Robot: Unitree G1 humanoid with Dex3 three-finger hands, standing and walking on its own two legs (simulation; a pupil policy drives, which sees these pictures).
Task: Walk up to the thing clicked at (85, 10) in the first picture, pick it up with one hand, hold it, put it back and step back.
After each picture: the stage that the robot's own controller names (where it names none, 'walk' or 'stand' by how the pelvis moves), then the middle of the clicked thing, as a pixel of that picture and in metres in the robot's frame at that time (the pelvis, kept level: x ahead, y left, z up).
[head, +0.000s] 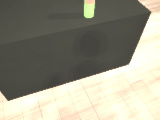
stand; out of the picture +1.01 -0.01 -0.02
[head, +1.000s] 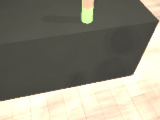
rise first; (87, 2) +0.90 +0.04 +0.01
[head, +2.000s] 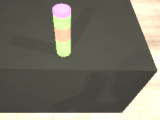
walk; (62, 33) +0.57 +0.17 +0.00
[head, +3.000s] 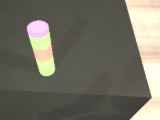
stand; (43, 51) +0.47 +0.18 +0.01
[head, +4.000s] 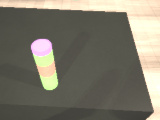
stand; (46, 67) +0.43 +0.18 -0.02
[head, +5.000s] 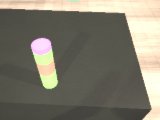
stand; (46, 66) +0.45 +0.18 -0.03
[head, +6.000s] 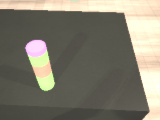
stand; (42, 68) +0.44 +0.20 -0.03
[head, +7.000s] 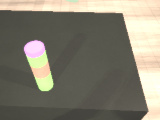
stand; (40, 68) +0.43 +0.20 -0.03
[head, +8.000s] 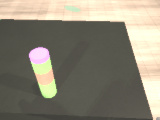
rise first; (44, 75) +0.42 +0.19 -0.02
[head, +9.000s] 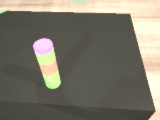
go down; (48, 66) +0.45 +0.19 -0.02
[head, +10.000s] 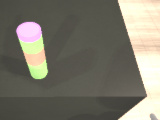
go down; (35, 54) +0.45 +0.17 +0.00
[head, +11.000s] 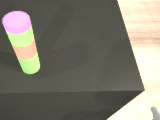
go down; (25, 47) +0.45 +0.18 +0.03
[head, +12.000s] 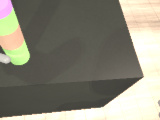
close in; (9, 36) +0.46 +0.19 +0.06
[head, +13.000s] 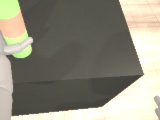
close; (11, 24) +0.49 +0.18 +0.08
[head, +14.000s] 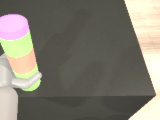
lift; (22, 59) +0.36 +0.18 +0.11
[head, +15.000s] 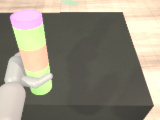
lift; (35, 57) +0.34 +0.15 +0.17
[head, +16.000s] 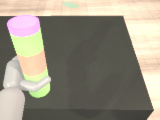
hold; (33, 61) +0.33 +0.16 +0.16
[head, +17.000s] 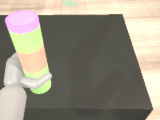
hold; (33, 58) +0.33 +0.16 +0.17
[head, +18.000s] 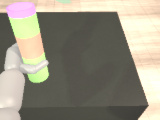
crouch; (31, 46) +0.39 +0.17 +0.15
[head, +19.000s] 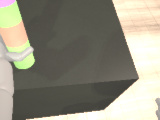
lower; (14, 34) +0.47 +0.18 +0.06
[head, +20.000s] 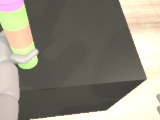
lower; (19, 36) +0.46 +0.16 +0.07
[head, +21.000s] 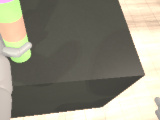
lower; (12, 28) +0.48 +0.18 +0.07
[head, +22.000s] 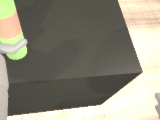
lower; (7, 24) +0.49 +0.18 +0.08
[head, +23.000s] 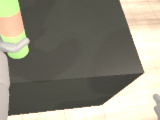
rest; (10, 23) +0.49 +0.18 +0.08
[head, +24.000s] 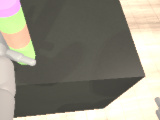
withdraw; (16, 35) +0.46 +0.17 +0.07
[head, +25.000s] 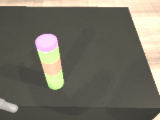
sink last; (51, 65) +0.42 +0.15 +0.02
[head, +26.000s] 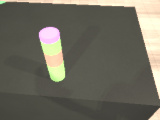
stand; (54, 57) +0.46 +0.16 +0.02
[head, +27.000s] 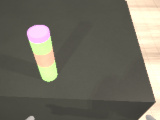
stand; (44, 56) +0.44 +0.17 +0.02
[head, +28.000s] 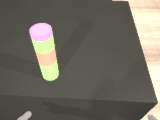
stand; (46, 55) +0.45 +0.17 +0.03
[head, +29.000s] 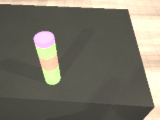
stand; (49, 61) +0.45 +0.17 +0.00
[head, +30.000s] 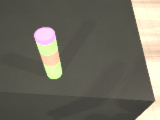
walk; (50, 56) +0.46 +0.16 -0.02
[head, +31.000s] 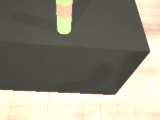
walk; (64, 9) +0.68 +0.12 +0.00
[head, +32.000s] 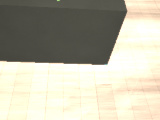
walk; out of the picture +1.01 +0.20 +0.00
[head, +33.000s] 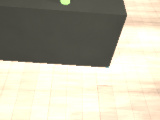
stand; out of the picture +1.10 +0.16 -0.02
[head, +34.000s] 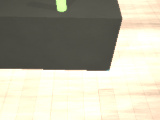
stand; out of the picture +1.10 +0.19 -0.03
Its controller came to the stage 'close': yes
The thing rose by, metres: 0.20
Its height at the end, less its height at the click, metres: +0.00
